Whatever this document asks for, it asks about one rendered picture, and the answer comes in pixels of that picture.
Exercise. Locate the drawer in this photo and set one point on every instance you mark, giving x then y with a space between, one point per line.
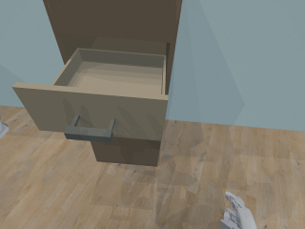
99 85

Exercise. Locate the robot right hand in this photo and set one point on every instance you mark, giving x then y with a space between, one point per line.
241 219

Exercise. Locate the cabinet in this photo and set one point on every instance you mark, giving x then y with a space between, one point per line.
140 26

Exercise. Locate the handle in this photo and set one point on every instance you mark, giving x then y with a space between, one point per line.
89 134

